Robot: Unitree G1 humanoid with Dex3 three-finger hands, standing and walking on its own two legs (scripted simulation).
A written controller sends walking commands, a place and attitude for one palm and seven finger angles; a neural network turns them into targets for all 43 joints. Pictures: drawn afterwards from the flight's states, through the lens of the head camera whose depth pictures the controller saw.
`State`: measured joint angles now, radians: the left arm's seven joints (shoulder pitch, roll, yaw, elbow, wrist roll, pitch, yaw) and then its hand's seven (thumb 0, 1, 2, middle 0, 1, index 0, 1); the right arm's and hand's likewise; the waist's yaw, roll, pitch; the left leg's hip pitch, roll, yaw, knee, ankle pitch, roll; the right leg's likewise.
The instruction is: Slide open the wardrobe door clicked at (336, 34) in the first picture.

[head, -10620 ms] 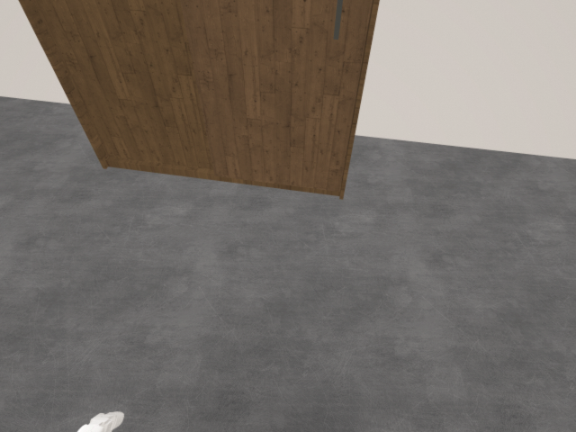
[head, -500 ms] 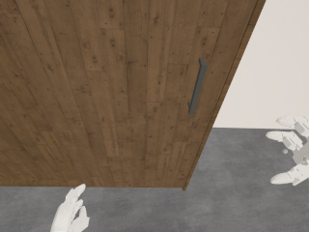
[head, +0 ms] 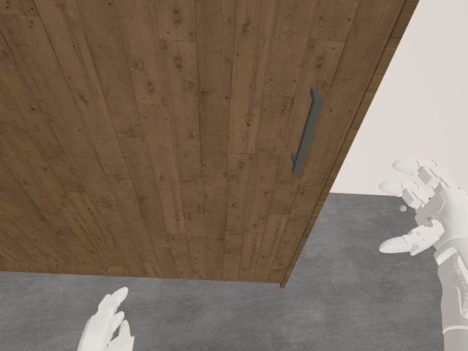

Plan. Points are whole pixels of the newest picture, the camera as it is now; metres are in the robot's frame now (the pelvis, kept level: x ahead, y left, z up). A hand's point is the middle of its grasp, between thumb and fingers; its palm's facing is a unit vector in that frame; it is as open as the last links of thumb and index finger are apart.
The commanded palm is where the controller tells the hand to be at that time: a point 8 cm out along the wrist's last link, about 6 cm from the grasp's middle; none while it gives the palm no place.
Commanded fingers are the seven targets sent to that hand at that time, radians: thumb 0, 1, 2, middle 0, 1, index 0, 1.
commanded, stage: move the hooked fingers beside the handle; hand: right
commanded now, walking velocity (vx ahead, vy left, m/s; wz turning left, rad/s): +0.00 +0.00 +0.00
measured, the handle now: (304, 134) +0.51 -0.12 +0.12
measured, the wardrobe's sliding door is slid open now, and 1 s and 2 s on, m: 0.00 0.00 0.00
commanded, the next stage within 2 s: feel for the door with the fingertips in 1.84 s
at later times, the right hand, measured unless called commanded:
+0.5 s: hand (368, 179) +0.38 -0.20 +0.13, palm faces +0.01 +1.00 -0.02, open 14.0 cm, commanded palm +0.35 -0.25 +0.13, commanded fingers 0.00 0.50 -0.30 0.30 1.20 0.30 1.20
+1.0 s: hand (341, 154) +0.44 -0.17 +0.12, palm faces -0.02 +1.00 -0.01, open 14.0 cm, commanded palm +0.42 -0.23 +0.12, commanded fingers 0.00 0.50 -0.30 0.30 1.20 0.30 1.20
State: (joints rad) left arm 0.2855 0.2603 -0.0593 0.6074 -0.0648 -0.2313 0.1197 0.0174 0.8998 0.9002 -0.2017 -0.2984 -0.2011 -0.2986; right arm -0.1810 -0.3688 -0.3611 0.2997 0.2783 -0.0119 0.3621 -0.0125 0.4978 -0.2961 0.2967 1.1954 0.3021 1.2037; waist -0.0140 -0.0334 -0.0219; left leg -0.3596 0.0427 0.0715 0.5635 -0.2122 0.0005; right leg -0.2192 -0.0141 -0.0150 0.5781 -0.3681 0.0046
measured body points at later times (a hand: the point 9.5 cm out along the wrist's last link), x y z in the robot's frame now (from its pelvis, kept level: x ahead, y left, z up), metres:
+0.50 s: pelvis +0.00 +0.01 +0.00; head +0.02 +0.02 +0.45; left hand +0.13 +0.26 -0.10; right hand +0.37 -0.26 +0.13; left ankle +0.05 +0.12 -0.73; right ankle -0.04 -0.12 -0.73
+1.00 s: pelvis +0.00 +0.00 -0.01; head +0.04 +0.01 +0.44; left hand +0.07 +0.26 -0.12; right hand +0.44 -0.23 +0.13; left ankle +0.05 +0.12 -0.73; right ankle -0.04 -0.12 -0.73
